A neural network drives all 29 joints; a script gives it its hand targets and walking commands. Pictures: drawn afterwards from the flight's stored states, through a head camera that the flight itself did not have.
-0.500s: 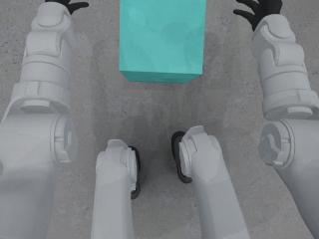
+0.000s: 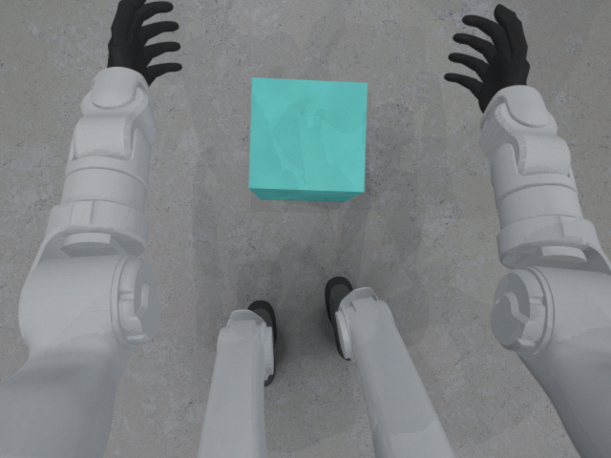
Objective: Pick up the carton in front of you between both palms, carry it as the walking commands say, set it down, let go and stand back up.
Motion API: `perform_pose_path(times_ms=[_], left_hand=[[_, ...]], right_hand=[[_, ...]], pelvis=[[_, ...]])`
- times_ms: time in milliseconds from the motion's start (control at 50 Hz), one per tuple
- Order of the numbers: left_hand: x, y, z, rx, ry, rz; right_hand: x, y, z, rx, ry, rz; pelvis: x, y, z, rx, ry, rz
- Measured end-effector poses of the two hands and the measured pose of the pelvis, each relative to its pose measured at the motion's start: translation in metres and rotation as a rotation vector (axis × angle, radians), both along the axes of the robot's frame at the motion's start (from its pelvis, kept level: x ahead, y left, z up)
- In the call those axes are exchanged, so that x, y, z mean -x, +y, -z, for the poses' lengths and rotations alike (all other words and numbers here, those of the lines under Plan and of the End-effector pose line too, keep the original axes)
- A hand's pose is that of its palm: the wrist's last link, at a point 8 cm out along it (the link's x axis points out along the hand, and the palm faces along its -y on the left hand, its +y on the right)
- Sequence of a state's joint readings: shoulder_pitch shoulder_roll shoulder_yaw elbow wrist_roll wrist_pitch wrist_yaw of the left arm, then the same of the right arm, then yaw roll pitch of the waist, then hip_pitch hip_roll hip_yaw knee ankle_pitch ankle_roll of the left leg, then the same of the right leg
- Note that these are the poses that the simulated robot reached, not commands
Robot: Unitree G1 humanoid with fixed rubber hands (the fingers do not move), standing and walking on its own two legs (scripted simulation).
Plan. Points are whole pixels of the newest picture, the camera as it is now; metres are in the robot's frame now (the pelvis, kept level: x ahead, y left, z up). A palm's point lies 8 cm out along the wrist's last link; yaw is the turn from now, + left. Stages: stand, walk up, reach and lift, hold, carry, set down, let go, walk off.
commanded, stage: let go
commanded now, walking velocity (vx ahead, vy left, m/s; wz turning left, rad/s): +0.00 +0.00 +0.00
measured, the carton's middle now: (305, 149) +0.53 -0.06 -0.49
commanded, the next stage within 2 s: stand in 1.42 s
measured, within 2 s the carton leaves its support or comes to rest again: neither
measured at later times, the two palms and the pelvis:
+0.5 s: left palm (61, 196) +0.42 +0.17 +0.00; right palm (604, 173) +0.38 -0.27 +0.01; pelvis +0.06 -0.02 +0.11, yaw +0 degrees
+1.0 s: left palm out of the picture +0.27 +0.24 +0.09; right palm out of the picture +0.25 -0.23 +0.10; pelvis +0.10 +0.01 +0.16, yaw -1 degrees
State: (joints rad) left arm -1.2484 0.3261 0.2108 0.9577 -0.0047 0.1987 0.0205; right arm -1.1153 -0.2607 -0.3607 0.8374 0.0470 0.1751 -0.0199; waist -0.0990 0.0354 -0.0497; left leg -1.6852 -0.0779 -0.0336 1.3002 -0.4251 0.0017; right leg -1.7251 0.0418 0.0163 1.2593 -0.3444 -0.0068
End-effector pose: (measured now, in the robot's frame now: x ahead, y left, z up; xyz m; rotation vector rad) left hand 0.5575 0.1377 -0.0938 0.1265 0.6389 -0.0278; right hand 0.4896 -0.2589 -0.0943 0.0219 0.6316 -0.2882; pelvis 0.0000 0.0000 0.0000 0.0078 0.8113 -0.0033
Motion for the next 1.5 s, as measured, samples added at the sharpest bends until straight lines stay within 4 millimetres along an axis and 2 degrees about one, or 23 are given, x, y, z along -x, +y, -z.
perform_pose_path(times_ms=[120, 200, 360, 500, 780, 880, 960, 1060, 1240, 1420, 1500], left_hand=[[0.009, 0.004, -0.024, -0.024, 0.012, -0.013], [0.033, 0.010, -0.035, -0.066, 0.033, -0.040], [0.100, 0.024, -0.064, -0.097, 0.083, -0.076], [0.139, 0.034, -0.098, -0.095, 0.089, -0.063], [0.230, 0.068, -0.155, -0.088, 0.117, -0.052], [0.260, 0.083, -0.172, -0.084, 0.120, -0.055], [0.279, 0.093, -0.183, -0.085, 0.126, -0.061], [0.295, 0.104, -0.190, -0.086, 0.140, -0.068], [0.300, 0.105, -0.193, -0.080, 0.151, -0.069], [0.302, 0.097, -0.187, -0.088, 0.143, -0.083], [0.310, 0.109, -0.178, -0.152, 0.169, -0.118]], right_hand=[[0.006, 0.003, -0.023, 0.023, 0.020, -0.044], [0.021, 0.005, -0.034, 0.055, 0.062, -0.113], [0.073, -0.002, -0.071, 0.095, 0.148, -0.214], [0.114, -0.008, -0.108, 0.090, 0.159, -0.222], [0.213, 0.013, -0.168, 0.077, 0.179, -0.204], [0.236, 0.021, -0.184, 0.080, 0.184, -0.210], [0.242, 0.028, -0.190, 0.080, 0.181, -0.224], [0.239, 0.036, -0.191, 0.077, 0.177, -0.241], [0.236, 0.039, -0.191, 0.083, 0.185, -0.248], [0.238, 0.023, -0.196, 0.131, 0.213, -0.209], [0.238, 0.005, -0.189, 0.158, 0.183, -0.182]], pelvis=[[-0.008, -0.001, -0.029, -0.003, -0.014, -0.001], [-0.017, -0.004, -0.050, -0.007, -0.039, -0.002], [-0.039, -0.011, -0.091, -0.011, -0.147, -0.004], [-0.057, -0.016, -0.114, -0.008, -0.260, 0.000], [-0.086, -0.007, -0.151, 0.011, -0.556, 0.011], [-0.093, 0.000, -0.160, 0.020, -0.669, 0.012], [-0.096, 0.006, -0.163, 0.025, -0.747, 0.014], [-0.097, 0.013, -0.164, 0.028, -0.820, 0.014], [-0.094, 0.014, -0.163, 0.027, -0.888, 0.008], [-0.094, 0.006, -0.161, 0.029, -0.894, 0.019], [-0.095, 0.003, -0.158, 0.024, -0.861, 0.014]])
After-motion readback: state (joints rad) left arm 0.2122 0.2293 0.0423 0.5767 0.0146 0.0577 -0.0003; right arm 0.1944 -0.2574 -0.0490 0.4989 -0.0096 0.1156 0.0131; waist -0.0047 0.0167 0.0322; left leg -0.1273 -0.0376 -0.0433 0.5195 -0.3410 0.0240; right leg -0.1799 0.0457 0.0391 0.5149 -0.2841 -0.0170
